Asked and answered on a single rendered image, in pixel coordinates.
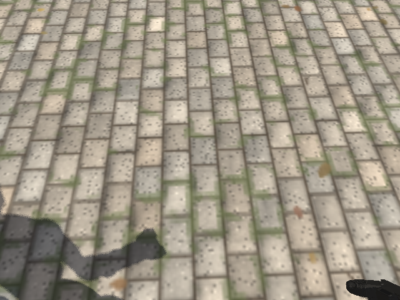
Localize robot right hand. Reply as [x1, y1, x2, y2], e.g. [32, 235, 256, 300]
[346, 279, 400, 300]

